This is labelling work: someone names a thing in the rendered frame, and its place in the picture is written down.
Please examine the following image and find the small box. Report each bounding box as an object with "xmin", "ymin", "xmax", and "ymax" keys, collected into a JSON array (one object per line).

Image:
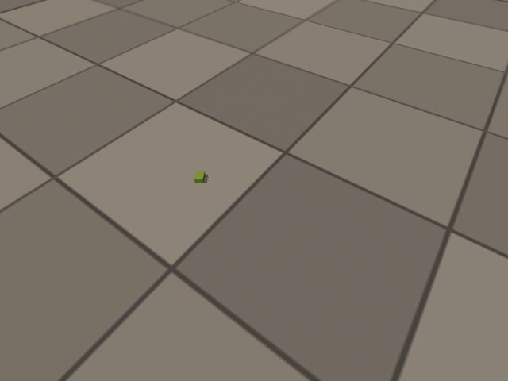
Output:
[{"xmin": 194, "ymin": 171, "xmax": 206, "ymax": 183}]

